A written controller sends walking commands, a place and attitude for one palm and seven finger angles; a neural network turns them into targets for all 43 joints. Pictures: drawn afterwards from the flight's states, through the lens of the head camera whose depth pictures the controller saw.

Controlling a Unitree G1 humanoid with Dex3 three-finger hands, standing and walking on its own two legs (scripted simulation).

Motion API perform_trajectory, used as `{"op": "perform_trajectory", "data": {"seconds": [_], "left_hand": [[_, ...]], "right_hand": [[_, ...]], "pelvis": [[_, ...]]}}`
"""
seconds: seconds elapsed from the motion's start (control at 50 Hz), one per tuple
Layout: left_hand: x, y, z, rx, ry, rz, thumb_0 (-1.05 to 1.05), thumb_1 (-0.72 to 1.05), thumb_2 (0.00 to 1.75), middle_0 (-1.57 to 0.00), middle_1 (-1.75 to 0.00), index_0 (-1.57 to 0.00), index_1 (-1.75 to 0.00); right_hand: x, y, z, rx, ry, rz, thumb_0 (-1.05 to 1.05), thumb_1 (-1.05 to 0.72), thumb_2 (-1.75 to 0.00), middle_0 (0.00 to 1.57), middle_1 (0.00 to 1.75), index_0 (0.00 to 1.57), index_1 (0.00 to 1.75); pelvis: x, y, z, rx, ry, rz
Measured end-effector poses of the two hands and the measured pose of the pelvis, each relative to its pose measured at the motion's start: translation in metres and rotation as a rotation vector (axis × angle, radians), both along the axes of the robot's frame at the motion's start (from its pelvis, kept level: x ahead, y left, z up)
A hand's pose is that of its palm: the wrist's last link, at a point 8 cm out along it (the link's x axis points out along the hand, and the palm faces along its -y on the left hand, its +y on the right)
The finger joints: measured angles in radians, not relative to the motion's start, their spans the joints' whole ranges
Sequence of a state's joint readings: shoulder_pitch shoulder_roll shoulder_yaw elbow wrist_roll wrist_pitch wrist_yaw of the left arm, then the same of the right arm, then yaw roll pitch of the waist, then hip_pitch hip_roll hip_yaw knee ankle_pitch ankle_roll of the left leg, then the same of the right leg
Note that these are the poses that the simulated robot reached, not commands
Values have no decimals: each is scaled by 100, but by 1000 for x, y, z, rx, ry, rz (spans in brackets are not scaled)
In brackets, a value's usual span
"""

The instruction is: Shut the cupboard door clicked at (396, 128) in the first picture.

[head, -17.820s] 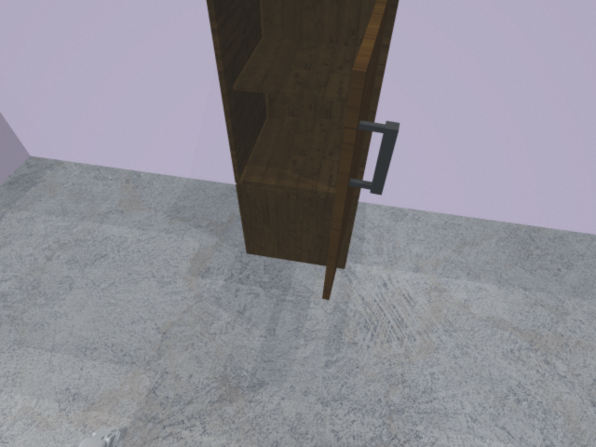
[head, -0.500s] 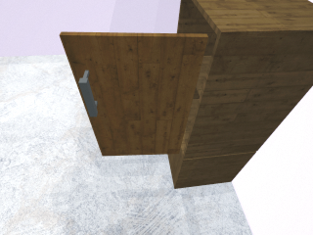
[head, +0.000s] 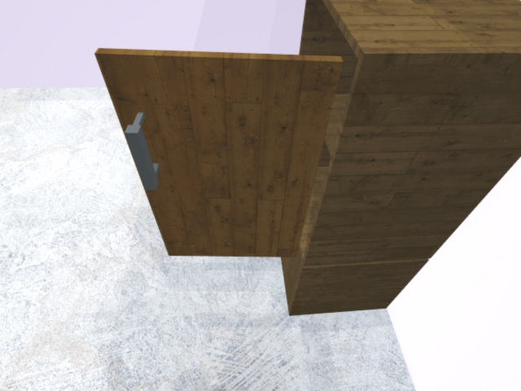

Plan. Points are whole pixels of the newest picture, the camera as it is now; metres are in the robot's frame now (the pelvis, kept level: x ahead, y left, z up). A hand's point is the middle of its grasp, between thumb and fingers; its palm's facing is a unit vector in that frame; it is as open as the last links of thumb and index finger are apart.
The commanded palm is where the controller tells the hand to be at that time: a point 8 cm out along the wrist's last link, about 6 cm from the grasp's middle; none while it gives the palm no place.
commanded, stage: look again from close up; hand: left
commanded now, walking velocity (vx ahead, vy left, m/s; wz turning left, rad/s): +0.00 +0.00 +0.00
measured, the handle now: (145, 152) +0.49 +0.25 +0.08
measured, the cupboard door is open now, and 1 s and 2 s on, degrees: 85 85 85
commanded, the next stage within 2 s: raise the hand and make a fist in 0.52 s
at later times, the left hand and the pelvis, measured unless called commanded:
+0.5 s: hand out of the picture +0.04 +0.23 -0.18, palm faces +0.00 -0.97 -0.23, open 7.3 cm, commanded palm none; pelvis +0.01 +0.04 -0.01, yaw +0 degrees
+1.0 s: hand (130, 369) +0.16 +0.21 -0.05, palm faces +0.05 -1.00 +0.00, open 6.3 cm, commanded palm +0.13 +0.27 -0.04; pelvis -0.02 +0.00 -0.07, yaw +2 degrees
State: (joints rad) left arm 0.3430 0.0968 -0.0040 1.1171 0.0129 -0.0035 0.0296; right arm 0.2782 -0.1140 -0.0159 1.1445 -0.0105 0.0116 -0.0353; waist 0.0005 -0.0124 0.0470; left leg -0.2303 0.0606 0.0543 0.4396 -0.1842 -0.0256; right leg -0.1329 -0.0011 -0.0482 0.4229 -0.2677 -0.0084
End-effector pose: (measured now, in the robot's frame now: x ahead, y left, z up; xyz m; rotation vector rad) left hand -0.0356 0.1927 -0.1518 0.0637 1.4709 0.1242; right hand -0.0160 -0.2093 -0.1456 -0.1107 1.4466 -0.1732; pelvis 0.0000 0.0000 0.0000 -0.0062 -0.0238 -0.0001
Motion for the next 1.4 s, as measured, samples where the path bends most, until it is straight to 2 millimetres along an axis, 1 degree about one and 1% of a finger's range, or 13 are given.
{"op": "perform_trajectory", "data": {"seconds": [0.16, 0.4, 0.64, 0.68, 0.78, 0.86, 0.92, 1.02, 1.1, 1.16, 1.22, 1.32, 1.4], "left_hand": [[1, 17, -1, 20, -6, -23, 0, 91, 90, -21, -30, -20, -30], [58, 74, 5, 113, -145, -57, 0, 91, 90, -20, -30, -20, -30], [71, 80, 4, 103, -140, -83, 0, 91, 90, -20, -30, -20, -30], [98, 89, 23, 129, -313, 10, 1, 91, 90, -21, -30, -21, -30], [191, 87, 128, 204, -1007, 36, 1, 91, 90, -23, -33, -23, -33], [224, 74, 171, 138, -1383, -6, 1, 91, 90, -27, -38, -27, -38], [215, 67, 155, 43, -1502, -77, 0, 91, 90, -31, -42, -31, -42], [160, 67, 94, -32, -1332, -51, 0, 91, 90, -40, -52, -40, -52], [130, 75, 99, 75, -1336, 2, 1, 90, 90, -47, -59, -47, -59], [137, 74, 132, 141, -1505, -30, 2, 90, 90, -53, -65, -52, -65], [164, 64, 155, 98, -1627, -112, 2, 90, 90, -58, -71, -58, -71], [212, 47, 148, -84, -1437, -209, 1, 90, 90, -67, -81, -67, -81], [217, 57, 148, -62, -1309, -122, 1, 90, 90, -74, -89, -74, -89]], "right_hand": [[24, -1, -3, -22, -79, 34, 1, -93, -90, 20, 30, 20, 30], [48, 15, -3, -28, -148, 69, 1, -94, -90, 20, 30, 20, 30], [56, 17, 3, -35, -134, 79, 1, -92, -90, 20, 30, 20, 30], [65, 13, 9, -71, -236, 85, 1, -92, -90, 20, 30, 20, 30], [106, 2, 25, -84, -574, 116, 1, -91, -90, 20, 30, 20, 30], [148, -8, 30, -77, -766, 141, 1, -91, -90, 20, 30, 20, 30], [173, -17, 34, -88, -855, 175, 1, -91, -90, 20, 30, 20, 30], [204, -30, 35, -125, -934, 272, 1, -91, -90, 20, 30, 20, 30], [220, -28, 28, -133, -962, 325, 1, -91, -90, 20, 30, 20, 30], [223, -20, 16, -114, -961, 342, 1, -91, -90, 20, 30, 20, 30], [218, -11, 4, -78, -941, 319, 1, -91, -90, 20, 30, 20, 30], [191, -3, -5, -32, -857, 201, 1, -91, -90, 21, 30, 20, 30], [168, -7, 0, -44, -782, 120, 1, -90, -90, 21, 30, 20, 30]], "pelvis": [[2, 15, -6, -19, 10, 9], [10, 34, -7, 2, 6, 7], [15, 39, -5, 2, 18, -2], [10, 37, -8, -2, 11, 3], [7, 31, -18, 22, 34, 44], [-4, 24, -32, 9, 104, 43], [-13, 13, -49, 16, 162, 29], [-22, -2, -76, 2, 205, 43], [-22, -7, -87, -24, 214, 62], [-22, -9, -93, -39, 211, 72], [-23, -9, -94, -49, 207, 75], [-18, -6, -82, -32, 206, 58], [-6, -1, -67, -8, 202, 34]]}}
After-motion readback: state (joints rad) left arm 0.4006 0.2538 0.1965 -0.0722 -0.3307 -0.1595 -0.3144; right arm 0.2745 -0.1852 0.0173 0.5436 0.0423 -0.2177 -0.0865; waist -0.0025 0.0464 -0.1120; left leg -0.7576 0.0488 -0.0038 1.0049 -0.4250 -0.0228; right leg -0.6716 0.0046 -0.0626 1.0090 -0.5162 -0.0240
